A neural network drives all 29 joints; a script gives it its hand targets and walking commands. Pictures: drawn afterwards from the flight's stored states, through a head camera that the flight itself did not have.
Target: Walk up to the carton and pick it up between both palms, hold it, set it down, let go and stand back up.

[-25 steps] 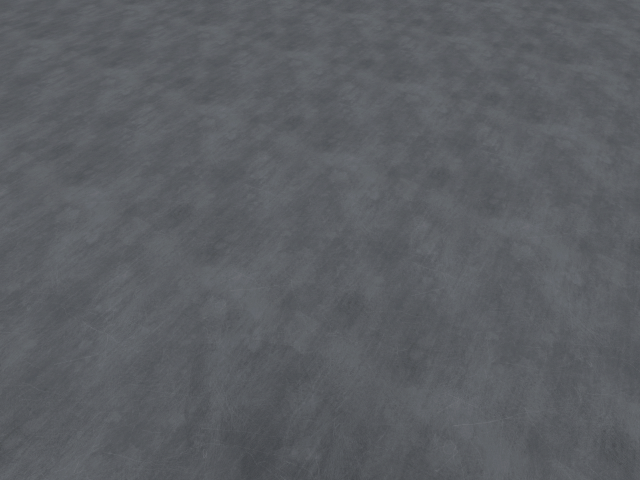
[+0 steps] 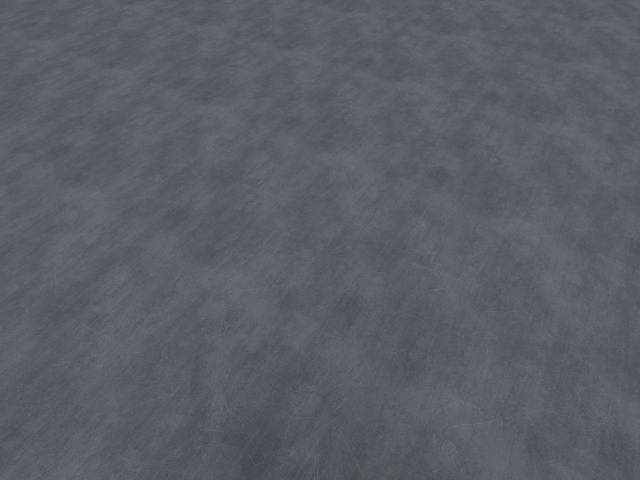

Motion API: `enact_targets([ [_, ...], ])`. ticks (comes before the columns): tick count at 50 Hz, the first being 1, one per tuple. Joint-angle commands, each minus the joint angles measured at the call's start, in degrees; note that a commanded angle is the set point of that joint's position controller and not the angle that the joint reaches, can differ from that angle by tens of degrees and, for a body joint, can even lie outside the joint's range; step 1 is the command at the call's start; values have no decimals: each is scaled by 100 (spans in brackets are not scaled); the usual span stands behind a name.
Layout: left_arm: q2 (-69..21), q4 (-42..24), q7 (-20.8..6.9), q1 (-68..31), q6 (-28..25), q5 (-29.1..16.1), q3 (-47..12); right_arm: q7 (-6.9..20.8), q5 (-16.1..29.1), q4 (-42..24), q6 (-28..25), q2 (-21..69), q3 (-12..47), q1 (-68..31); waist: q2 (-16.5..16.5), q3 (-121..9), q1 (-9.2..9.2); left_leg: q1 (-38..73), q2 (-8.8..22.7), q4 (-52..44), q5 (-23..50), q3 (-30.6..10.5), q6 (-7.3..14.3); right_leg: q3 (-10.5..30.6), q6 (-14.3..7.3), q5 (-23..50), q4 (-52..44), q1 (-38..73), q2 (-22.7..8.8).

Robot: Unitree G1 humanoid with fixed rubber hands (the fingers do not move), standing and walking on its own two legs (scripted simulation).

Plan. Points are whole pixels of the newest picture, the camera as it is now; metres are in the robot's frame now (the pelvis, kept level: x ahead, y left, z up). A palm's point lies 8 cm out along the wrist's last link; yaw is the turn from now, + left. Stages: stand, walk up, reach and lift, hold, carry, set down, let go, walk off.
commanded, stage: stand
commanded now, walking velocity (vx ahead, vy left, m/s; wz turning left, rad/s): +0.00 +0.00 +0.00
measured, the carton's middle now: out of the picture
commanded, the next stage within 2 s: walk up in 1.00 s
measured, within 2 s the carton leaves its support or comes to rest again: neither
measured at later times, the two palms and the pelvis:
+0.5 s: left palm out of the picture +0.01 +0.23 -0.14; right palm out of the picture +0.01 -0.24 -0.14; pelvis +0.00 +0.00 +0.00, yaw +0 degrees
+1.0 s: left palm out of the picture +0.01 +0.22 -0.14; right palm out of the picture +0.00 -0.24 -0.14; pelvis +0.01 -0.01 +0.00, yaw +0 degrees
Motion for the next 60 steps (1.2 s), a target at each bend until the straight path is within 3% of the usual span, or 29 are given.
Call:
enact_targets([
  [1, 708, -182, 31, 362, -64, -1, 132, -36, -1, -147, -59, -650, -127, 378, -17, 232, 1, -160, 450, -483, 616, -404, 131, 557, -39, 551, -593, -211, -597],
  [59, 541, 74, 70, 424, -88, -11, 105, -86, -4, 241, -52, -496, -55, 424, -13, 266, -9, -67, 512, -494, 711, -314, 83, 573, -30, 805, -677, -136, -592],
  [60, 1075, -509, -109, -262, -7, 91, 394, -155, -174, -228, -68, -1118, -502, -538, -191, 294, 150, 741, 312, 285, 440, -73, 484, 1181, -282, 1272, 76, -1691, -390],
])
